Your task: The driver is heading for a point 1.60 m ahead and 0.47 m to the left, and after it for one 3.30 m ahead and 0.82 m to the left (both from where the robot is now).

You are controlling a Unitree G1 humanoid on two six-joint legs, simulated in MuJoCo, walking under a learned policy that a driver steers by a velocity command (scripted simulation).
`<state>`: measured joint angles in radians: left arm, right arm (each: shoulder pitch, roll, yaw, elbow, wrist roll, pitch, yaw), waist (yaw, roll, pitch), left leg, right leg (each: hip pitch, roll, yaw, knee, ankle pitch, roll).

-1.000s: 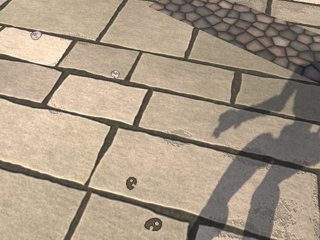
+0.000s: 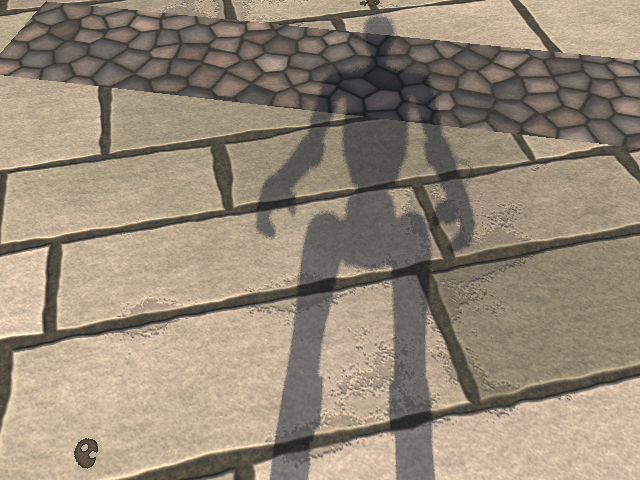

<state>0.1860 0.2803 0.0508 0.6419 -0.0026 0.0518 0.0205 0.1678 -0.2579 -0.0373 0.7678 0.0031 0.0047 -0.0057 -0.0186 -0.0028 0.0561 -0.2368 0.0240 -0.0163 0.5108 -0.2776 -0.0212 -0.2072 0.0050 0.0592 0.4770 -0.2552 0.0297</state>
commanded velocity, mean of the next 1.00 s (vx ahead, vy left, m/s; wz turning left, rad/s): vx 0.13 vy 0.00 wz -0.03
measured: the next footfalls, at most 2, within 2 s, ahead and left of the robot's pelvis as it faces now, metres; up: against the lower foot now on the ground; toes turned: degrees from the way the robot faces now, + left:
right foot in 1.22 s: +0.42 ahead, -0.09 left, +0.00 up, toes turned -1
left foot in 1.56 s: +0.40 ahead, +0.14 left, +0.00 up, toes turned +1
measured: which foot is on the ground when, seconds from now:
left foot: down 0.00-1.00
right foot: down 0.00-0.78, up 0.80-1.00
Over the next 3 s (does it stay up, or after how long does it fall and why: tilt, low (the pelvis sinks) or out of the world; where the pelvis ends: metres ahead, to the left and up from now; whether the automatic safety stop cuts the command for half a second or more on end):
stays up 0.70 0.03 -0.02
